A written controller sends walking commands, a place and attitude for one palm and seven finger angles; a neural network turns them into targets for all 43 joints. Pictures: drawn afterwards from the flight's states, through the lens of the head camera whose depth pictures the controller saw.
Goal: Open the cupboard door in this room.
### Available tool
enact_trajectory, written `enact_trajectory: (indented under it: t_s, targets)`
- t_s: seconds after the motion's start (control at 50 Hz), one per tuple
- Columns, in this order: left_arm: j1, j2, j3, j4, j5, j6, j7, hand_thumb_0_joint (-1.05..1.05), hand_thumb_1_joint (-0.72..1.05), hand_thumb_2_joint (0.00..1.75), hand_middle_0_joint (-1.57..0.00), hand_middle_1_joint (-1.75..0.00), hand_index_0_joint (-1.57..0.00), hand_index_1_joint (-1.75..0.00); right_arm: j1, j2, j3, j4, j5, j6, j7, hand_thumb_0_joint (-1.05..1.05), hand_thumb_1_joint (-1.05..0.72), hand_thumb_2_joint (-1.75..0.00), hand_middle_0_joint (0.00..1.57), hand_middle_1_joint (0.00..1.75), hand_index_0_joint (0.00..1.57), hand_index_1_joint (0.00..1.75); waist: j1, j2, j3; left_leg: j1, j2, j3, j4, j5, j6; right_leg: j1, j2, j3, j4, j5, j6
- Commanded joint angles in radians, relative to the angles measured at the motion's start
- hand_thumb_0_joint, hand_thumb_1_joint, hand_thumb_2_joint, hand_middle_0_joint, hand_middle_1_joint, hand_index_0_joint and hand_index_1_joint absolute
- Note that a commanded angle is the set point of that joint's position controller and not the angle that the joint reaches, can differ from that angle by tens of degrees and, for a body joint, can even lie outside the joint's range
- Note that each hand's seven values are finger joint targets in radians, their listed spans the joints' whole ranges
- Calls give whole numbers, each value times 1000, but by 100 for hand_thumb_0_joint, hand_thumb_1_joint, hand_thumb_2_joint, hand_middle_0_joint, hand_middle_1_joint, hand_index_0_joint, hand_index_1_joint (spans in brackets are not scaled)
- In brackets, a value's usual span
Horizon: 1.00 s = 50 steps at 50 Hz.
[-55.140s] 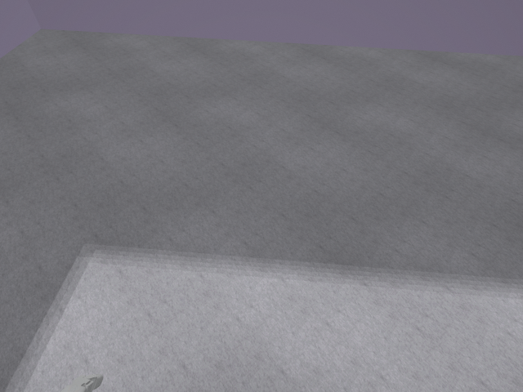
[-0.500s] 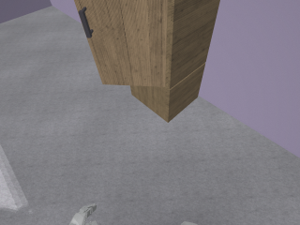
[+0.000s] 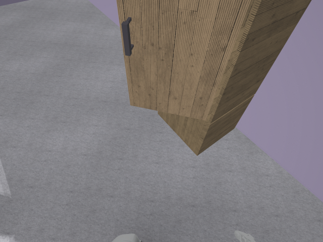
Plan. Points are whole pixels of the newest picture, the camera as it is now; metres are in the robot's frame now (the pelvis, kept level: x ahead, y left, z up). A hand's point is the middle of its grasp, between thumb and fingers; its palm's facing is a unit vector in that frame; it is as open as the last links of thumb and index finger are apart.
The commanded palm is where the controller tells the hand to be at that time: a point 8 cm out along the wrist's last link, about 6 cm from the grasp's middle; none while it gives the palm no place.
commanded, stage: take the last steps up to it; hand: left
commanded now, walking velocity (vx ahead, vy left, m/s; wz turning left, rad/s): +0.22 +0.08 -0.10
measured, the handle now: (128, 36) +0.75 +0.22 +0.08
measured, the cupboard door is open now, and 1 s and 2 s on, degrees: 40 40 40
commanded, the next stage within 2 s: come to a stop and stand still in 0.16 s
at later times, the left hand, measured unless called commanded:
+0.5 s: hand (112, 189) +0.26 +0.18 -0.15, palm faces -0.06 -0.97 -0.23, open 7.4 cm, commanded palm none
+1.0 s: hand (89, 222) +0.17 +0.23 -0.16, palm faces -0.03 -0.96 -0.27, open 7.4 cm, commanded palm none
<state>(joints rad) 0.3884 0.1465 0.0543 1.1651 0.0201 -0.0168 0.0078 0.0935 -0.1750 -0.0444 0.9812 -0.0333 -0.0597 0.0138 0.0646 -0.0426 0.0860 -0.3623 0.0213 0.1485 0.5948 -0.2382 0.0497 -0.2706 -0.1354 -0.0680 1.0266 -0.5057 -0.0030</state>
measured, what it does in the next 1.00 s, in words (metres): walks ahead: right foot, then left foot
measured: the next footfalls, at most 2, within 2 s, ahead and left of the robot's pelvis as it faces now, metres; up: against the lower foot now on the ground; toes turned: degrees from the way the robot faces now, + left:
right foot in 0.34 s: +0.21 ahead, -0.09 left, +0.00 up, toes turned -9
left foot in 0.64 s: +0.21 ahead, +0.15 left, +0.00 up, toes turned -1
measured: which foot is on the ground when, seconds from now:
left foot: down 0.00-0.34, up 0.36-0.62, down 0.64-1.00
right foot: up 0.00-0.32, down 0.34-0.64, up 0.66-0.94, down 0.96-1.00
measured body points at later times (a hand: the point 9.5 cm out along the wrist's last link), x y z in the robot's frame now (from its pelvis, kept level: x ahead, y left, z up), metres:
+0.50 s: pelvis +0.15 +0.01 +0.01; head +0.19 +0.00 +0.46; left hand +0.27 +0.23 -0.13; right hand +0.11 -0.20 -0.16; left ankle +0.09 +0.14 -0.69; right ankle +0.17 -0.09 -0.73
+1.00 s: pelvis +0.14 +0.03 +0.01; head +0.17 +0.02 +0.45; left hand +0.17 +0.28 -0.14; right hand +0.19 -0.22 -0.15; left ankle +0.18 +0.16 -0.72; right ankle +0.09 -0.08 -0.73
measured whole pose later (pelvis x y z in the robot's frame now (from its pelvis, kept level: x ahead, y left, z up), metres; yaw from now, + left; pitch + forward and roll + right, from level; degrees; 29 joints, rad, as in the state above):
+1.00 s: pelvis +0.14 +0.03 +0.01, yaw -4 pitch +1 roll -1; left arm 0.27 0.19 0.04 1.03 0.03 0.01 0.04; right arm 0.17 -0.20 -0.05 1.00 -0.01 0.02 -0.02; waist 0.01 0.03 0.06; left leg -0.34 0.08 0.05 0.59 -0.28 -0.02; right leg -0.18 0.01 -0.03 0.50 -0.32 0.00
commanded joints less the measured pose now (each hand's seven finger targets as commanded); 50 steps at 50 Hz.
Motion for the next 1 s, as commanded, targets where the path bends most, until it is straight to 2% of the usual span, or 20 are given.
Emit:
enact_trajectory:
  t_s: [0.0, 0.06, 0.2, 0.28, 0.3, 0.32, 0.34, 0.38, 0.44, 0.56, 0.58, 0.62, 0.64, 0.7, 0.82, 0.88, 0.9, 0.92, 0.94, 0.98]
  targets:
    - [-110, 53, 12, -131, 4, -28, -7, 0, 90, 90, -20, -30, -20, -30, 243, -124, -17, 22, 2, -1, -40, 0, -90, -90, 20, 30, 20, 30, -96, 141, -65, 260, 304, -291, -346, 239, 134, -350, -18, 52, 250, 123, -16]
    - [-59, 31, 10, -121, 5, -7, -9, 0, 90, 90, -20, -30, -20, -30, 232, -107, -6, 30, 5, -12, -40, 0, -90, -90, 20, 30, 20, 30, -48, 117, -80, 234, 266, -187, -379, 345, 135, -290, -8, 31, 127, 170, -2]
    - [-181, 41, 5, -188, 6, 1, -14, 0, 90, 90, -20, -30, -20, -30, 256, -119, -8, 51, -2, 5, -32, 0, -90, -90, 20, 30, 20, 30, -51, 131, -24, 215, 240, -114, -367, 341, 134, -157, 39, -24, -264, 239, -9]
    - [-110, 72, 2, -168, 7, -12, -4, 0, 90, 90, -20, -30, -20, -30, 254, -103, 8, 77, 7, 14, -41, 0, -90, -90, 20, 30, 20, 30, -5, 56, -51, 172, 170, -65, -151, 472, 43, 102, 80, -37, -510, 438, -19]
    - [-34, 130, 9, -143, 4, -23, 8, 0, 90, 90, -20, -30, -20, -30, 265, -81, 13, 77, 17, 13, -45, 0, -90, -90, 20, 30, 20, 30, 12, -32, -123, 77, 103, -44, -29, 389, -16, 282, -7, 96, -532, 804, -50]
    - [1, 197, 14, -128, -2, -28, 19, 0, 90, 90, -20, -30, -20, -30, 303, -75, 12, 74, 29, 22, -43, 0, -90, -90, 20, 30, 20, 30, -5, -103, -161, -16, 10, -21, 98, 47, -72, 369, -204, 280, -551, 1141, -162]
    - [11, 224, 11, -123, -11, -28, 27, 0, 90, 90, -20, -30, -20, -30, 294, -68, 11, 68, 36, 46, -47, 0, -90, -90, 20, 30, 20, 30, -7, -143, -180, 5, -10, -55, 247, -362, -93, 316, -321, 320, -611, 1337, -265]
    - [-109, 200, 7, -155, -3, -15, 42, 0, 90, 90, -20, -30, -20, -30, 257, -55, 8, 73, 43, 71, -53, 0, -90, -90, 20, 30, 20, 30, -33, -178, -173, -9, 19, -150, 344, -396, -85, 224, -278, 269, -605, 1283, -274]
    - [-189, 196, 13, -178, -2, 4, 45, 0, 90, 90, -20, -30, -20, -30, 259, -29, 6, 90, 39, 94, -47, 0, -90, -90, 20, 30, 20, 30, -62, -69, -180, 14, 6, -118, 252, -308, -96, 209, -192, 132, -606, 1161, -201]
    - [-230, 183, 33, -192, -1, 27, 38, 0, 90, 90, -20, -30, -20, -30, 286, -25, -14, 84, 26, 100, -40, 0, -90, -90, 20, 30, 20, 30, -94, -112, -136, 114, -4, -77, -38, -37, -104, 85, -114, 76, -547, 830, -118]
    - [-229, 170, 30, -198, -7, 32, 34, 0, 90, 90, -20, -30, -20, -30, 302, -41, -17, 88, 22, 95, -39, 0, -90, -90, 20, 30, 20, 30, -101, -46, -136, 187, 22, -87, -146, 96, -92, 27, -86, 62, -500, 691, -80]
    - [-178, 83, 15, -223, -19, 51, 28, 0, 90, 90, -20, -30, -20, -30, 247, -171, -37, 27, 4, 80, -45, 0, -90, -90, 20, 30, 20, 30, -79, 318, -112, 113, 348, -428, -292, 437, 90, -92, 95, -23, -277, 38, 25]
    - [-195, 100, 13, -232, -10, 59, 31, 0, 90, 90, -20, -30, -20, -30, 223, -172, -38, 11, -2, 77, -51, 0, -90, -90, 20, 30, 20, 30, -91, 233, -90, 23, 376, -449, -319, 302, 151, -60, 116, 32, -116, -88, 10]
    - [-177, 104, 25, -205, -7, 63, 18, 0, 90, 90, -20, -30, -20, -30, 130, -148, -25, -11, -2, 66, -67, 0, -90, -90, 20, 30, 20, 30, -55, 254, -71, 65, 293, -348, -289, 337, 134, -142, 107, 106, 20, 0, 13]
    - [-180, 94, 7, -199, -8, 53, 3, 0, 90, 90, -20, -30, -20, -30, 184, -193, -42, 17, 1, 69, -64, 0, -90, -90, 20, 30, 20, 30, -105, 218, -147, 252, 286, -313, -252, 396, 119, -78, 111, 34, -277, 4, 24]
    - [-84, 99, 5, -165, -8, 40, 5, 0, 90, 90, -20, -30, -20, -30, 155, -190, -42, 20, 14, 71, -58, 0, -90, -90, 20, 30, 20, 30, -68, 186, -162, 216, 227, -261, -184, 356, 66, 76, 125, 2, -568, 227, 14]
    - [-68, 124, 5, -156, -4, 33, 10, 0, 90, 90, -20, -30, -20, -30, 154, -166, -40, 22, 22, 71, -56, 0, -90, -90, 20, 30, 20, 30, -68, 124, -147, 168, 178, -231, -142, 257, 23, 126, 92, 55, -681, 310, 3]
    - [18, 140, -11, -164, 11, 15, 53, 0, 90, 90, -20, -30, -20, -30, 65, -174, -34, -59, 39, 56, -52, 0, -90, -90, 20, 30, 20, 30, -18, -8, -90, 164, 138, -123, 48, 210, -42, 23, 6, 169, -743, 583, 25]
    - [-42, 202, -4, -186, 18, -3, 54, 0, 90, 90, -20, -30, -20, -30, 99, -95, -10, -101, 22, 55, -40, 0, -90, -90, 20, 30, 20, 30, -74, -68, -68, 12, 32, -78, 86, -8, -74, 145, -96, 219, -670, 1007, -15]
    - [-52, 181, -9, -210, 9, -21, 52, 0, 90, 90, -20, -30, -20, -30, 121, -98, -12, -95, 18, 56, -33, 0, -90, -90, 20, 30, 20, 30, -77, -253, -180, -13, 17, -98, 88, -123, -45, 246, -59, 152, -556, 1115, -81]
